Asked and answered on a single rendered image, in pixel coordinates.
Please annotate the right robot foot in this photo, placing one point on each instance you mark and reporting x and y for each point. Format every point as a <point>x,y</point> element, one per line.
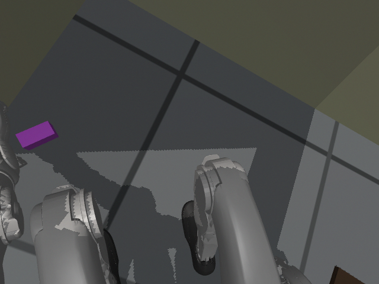
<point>190,231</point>

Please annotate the left robot arm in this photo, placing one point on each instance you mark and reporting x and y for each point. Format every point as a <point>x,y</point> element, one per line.
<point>11,215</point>

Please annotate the right robot hand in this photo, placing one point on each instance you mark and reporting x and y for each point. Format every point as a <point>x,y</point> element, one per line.
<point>290,273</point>

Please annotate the left robot hand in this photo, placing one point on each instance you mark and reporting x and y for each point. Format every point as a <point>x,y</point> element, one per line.
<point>5,129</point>

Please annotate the left robot foot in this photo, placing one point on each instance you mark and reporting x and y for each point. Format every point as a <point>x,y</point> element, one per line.
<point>112,256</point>

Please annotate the small box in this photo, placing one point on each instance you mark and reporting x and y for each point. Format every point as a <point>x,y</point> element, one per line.
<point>37,135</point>

